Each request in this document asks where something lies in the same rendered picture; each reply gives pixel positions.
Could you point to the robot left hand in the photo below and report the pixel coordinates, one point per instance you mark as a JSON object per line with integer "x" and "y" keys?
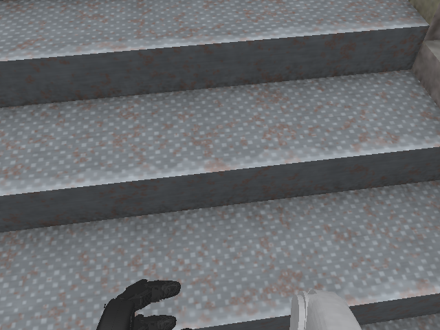
{"x": 119, "y": 314}

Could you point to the right robot thigh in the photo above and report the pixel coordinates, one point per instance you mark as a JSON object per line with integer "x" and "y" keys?
{"x": 321, "y": 310}

